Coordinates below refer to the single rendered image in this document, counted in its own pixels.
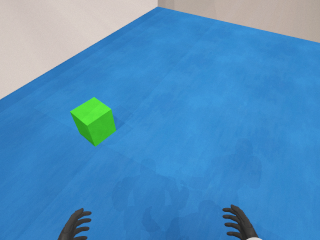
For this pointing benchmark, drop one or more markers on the right robot hand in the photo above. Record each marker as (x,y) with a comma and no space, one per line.
(245,228)

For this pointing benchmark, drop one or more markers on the carton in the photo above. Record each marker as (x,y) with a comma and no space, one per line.
(94,121)

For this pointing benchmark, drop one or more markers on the left robot hand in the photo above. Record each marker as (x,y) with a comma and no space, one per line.
(69,231)

